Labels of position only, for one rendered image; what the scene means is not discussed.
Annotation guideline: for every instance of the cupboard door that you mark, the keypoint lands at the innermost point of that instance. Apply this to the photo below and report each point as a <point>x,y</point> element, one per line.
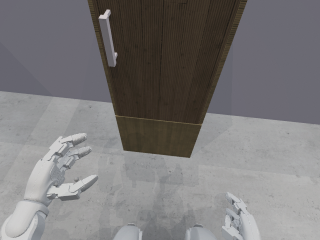
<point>168,54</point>

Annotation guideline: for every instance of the handle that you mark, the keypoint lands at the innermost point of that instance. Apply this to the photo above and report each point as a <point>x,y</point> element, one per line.
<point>107,38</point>

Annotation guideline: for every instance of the left robot forearm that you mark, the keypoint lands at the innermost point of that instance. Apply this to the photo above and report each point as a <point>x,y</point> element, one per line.
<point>27,222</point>

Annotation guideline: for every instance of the robot right thigh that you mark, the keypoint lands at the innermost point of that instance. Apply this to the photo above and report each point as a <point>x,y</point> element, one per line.
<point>199,233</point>

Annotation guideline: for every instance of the robot left hand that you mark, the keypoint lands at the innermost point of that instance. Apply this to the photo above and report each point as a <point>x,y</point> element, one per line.
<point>40,186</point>

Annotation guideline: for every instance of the robot right shin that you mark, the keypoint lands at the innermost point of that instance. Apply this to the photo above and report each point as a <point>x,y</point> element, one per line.
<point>198,225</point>

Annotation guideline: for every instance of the robot right hand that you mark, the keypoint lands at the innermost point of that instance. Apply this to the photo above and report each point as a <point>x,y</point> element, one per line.
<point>244,226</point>

